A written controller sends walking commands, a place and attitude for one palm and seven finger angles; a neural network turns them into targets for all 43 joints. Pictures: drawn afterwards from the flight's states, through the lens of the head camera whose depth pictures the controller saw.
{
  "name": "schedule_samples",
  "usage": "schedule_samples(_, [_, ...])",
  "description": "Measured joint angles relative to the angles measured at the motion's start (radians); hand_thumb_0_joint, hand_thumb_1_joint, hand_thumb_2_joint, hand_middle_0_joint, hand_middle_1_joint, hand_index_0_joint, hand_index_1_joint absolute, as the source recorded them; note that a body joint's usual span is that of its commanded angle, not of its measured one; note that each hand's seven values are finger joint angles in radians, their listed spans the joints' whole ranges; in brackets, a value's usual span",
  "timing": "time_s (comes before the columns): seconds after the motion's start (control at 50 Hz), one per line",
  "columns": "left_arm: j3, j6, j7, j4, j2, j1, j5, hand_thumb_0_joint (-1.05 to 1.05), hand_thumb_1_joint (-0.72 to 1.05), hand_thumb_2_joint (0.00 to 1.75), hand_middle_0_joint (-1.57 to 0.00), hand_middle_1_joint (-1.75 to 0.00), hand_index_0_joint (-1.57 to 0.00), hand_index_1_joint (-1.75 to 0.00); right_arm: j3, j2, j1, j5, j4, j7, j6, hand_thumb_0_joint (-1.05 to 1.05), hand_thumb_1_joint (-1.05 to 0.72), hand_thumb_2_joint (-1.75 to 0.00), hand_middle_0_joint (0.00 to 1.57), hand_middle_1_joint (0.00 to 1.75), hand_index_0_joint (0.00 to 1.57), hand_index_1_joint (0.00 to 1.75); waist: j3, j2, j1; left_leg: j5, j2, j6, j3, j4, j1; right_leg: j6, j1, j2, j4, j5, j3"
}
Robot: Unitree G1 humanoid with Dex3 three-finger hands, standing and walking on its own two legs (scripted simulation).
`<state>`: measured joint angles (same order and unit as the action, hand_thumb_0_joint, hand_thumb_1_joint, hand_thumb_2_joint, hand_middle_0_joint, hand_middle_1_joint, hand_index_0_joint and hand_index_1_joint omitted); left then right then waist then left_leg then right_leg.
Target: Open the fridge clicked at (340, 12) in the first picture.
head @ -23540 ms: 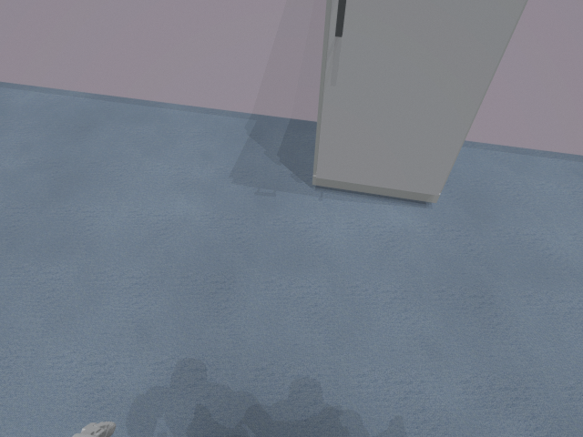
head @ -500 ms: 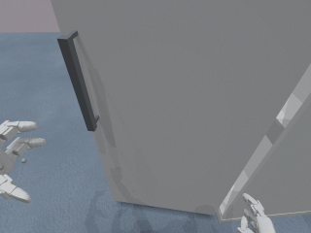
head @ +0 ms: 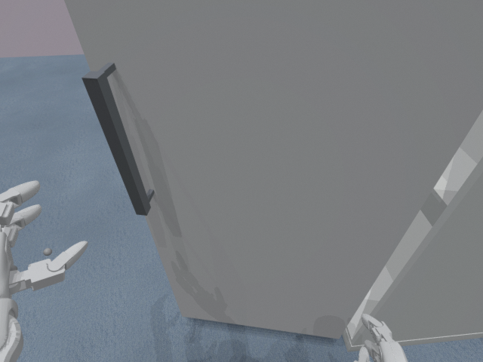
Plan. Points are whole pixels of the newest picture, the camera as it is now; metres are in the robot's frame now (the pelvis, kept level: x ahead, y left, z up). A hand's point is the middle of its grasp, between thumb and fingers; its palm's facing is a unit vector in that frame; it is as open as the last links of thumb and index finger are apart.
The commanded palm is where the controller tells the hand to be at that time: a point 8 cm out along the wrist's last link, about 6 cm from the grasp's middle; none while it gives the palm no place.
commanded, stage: draw the hand back to the body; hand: left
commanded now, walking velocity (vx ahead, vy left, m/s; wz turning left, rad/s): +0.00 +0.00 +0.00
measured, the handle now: (128, 149) +0.40 +0.27 +0.16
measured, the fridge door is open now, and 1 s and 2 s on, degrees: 77 77 77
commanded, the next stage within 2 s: step back with the hand held close in 0.60 s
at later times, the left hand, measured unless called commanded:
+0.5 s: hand (63, 251) +0.19 +0.27 +0.15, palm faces +0.50 -0.79 -0.36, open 7.5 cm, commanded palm +0.14 +0.29 +0.17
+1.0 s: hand (55, 261) +0.18 +0.27 +0.15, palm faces +0.38 -0.80 -0.47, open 7.4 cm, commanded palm +0.12 +0.31 +0.18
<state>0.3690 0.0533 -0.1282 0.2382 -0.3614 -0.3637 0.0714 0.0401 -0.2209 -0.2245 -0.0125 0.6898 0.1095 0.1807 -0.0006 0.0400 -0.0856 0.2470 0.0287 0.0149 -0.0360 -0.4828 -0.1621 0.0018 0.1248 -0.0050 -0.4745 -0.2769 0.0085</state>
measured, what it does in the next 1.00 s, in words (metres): stands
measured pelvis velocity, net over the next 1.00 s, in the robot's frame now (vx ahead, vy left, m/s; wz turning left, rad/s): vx -0.02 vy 0.01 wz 0.00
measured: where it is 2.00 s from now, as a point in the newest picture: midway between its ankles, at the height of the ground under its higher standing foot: outside the picture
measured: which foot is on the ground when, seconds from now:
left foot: down 0.00-1.00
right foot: down 0.00-1.00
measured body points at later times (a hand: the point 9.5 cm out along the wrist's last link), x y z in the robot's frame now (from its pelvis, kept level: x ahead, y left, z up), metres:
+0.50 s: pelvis +0.01 -0.01 +0.00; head -0.02 -0.03 +0.45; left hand +0.16 +0.31 +0.17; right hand +0.20 -0.23 -0.08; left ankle +0.01 +0.11 -0.74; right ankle -0.01 -0.12 -0.74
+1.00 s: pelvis -0.02 +0.01 +0.00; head -0.01 +0.01 +0.45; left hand +0.15 +0.31 +0.18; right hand +0.17 -0.23 -0.07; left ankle +0.01 +0.11 -0.74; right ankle -0.01 -0.12 -0.74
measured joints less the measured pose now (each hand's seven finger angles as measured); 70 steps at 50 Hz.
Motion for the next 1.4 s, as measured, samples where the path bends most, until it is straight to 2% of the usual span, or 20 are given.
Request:
schedule_samples(0.28, [-0.031,0.000,0.014,0.118,0.008,-0.067,0.000,0.01,0.68,0.80,-0.21,-0.42,-0.22,-0.43,-0.022,-0.008,0.025,-0.004,-0.037,-0.010,-0.035,0.01,-0.90,-0.90,0.20,0.30,0.20,0.30,-0.004,-0.001,-0.001,0.002,-0.011,-0.010,0.000,0.034,0.045,-0.010,-0.043,0.011,0.033,0.000,0.000])
schedule_samples(0.44, [-0.026,-0.009,0.017,0.100,0.008,-0.058,0.003,0.01,0.84,0.88,-0.21,-0.33,-0.21,-0.33,-0.016,0.005,0.027,-0.003,-0.034,-0.007,-0.052,0.01,-0.90,-0.90,0.20,0.30,0.20,0.30,0.006,0.003,-0.006,-0.004,-0.017,-0.014,-0.005,0.041,0.052,-0.014,-0.053,0.016,0.045,0.008,0.004])
schedule_samples(0.74, [-0.029,0.003,0.013,0.098,0.011,-0.051,-0.001,0.02,0.89,0.90,-0.21,-0.30,-0.21,-0.31,-0.016,0.007,0.015,-0.006,-0.014,-0.007,-0.042,0.01,-0.90,-0.90,0.20,0.30,0.20,0.30,0.016,0.003,-0.003,-0.021,-0.016,-0.012,-0.002,0.057,0.063,-0.011,-0.064,0.015,0.063,0.026,0.002])
schedule_samples(0.84, [-0.002,0.060,0.006,0.123,0.000,-0.047,-0.017,0.02,0.89,0.90,-0.21,-0.30,-0.21,-0.31,-0.011,-0.007,0.035,-0.003,-0.048,-0.021,-0.088,0.01,-0.90,-0.90,0.20,0.30,0.20,0.30,0.006,0.005,0.032,-0.024,-0.021,-0.008,-0.019,0.022,-0.017,-0.007,-0.014,0.022,0.080,0.051,0.019])
schedule_samples(0.92, [0.001,0.079,0.007,0.174,-0.015,-0.116,-0.019,0.02,0.89,0.90,-0.21,-0.30,-0.21,-0.30,-0.023,-0.011,0.049,-0.001,-0.088,-0.024,-0.128,0.01,-0.90,-0.90,0.20,0.30,0.20,0.30,0.007,-0.005,0.056,-0.042,-0.015,-0.001,-0.008,0.026,-0.065,0.002,0.040,0.015,0.077,0.069,0.009])
schedule_samples(0.98, [-0.002,0.085,0.010,0.203,-0.033,-0.162,-0.018,0.02,0.89,0.90,-0.21,-0.30,-0.21,-0.30,-0.034,-0.014,0.049,0.004,-0.111,-0.020,-0.148,0.01,-0.90,-0.90,0.20,0.30,0.20,0.30,0.010,-0.011,0.064,-0.056,-0.008,0.006,0.001,0.029,-0.089,0.011,0.071,0.007,0.071,0.079,0.000])
schedule_samples(1.12, [0.028,0.107,0.000,0.217,-0.072,-0.181,-0.018,0.02,0.88,0.90,-0.21,-0.30,-0.21,-0.31,-0.038,-0.011,0.034,0.014,-0.127,-0.011,-0.158,0.01,-0.90,-0.90,0.20,0.30,0.20,0.30,0.021,-0.029,0.060,-0.082,0.003,0.020,0.007,0.018,-0.138,0.024,0.122,-0.005,0.051,0.101,-0.004])
schedule_samples(1.3, [0.058,0.149,-0.009,0.218,-0.050,-0.141,-0.057,0.02,0.89,0.90,-0.21,-0.30,-0.21,-0.31,-0.028,0.000,0.012,0.014,-0.131,-0.013,-0.109,0.01,-0.90,-0.89,0.20,0.30,0.20,0.30,0.029,-0.029,0.054,-0.070,0.004,0.032,-0.004,-0.075,-0.218,0.026,0.194,-0.001,-0.036,0.093,0.006])
schedule_samples(1.4, [0.044,0.166,-0.018,0.238,-0.033,-0.140,-0.055,0.02,0.88,0.90,-0.21,-0.30,-0.21,-0.31,-0.028,0.003,0.003,0.007,-0.106,-0.024,-0.089,0.01,-0.90,-0.89,0.20,0.30,0.20,0.30,0.016,-0.034,0.052,0.019,-0.008,0.023,-0.009,-0.148,-0.270,0.016,0.218,0.008,-0.046,0.102,0.018])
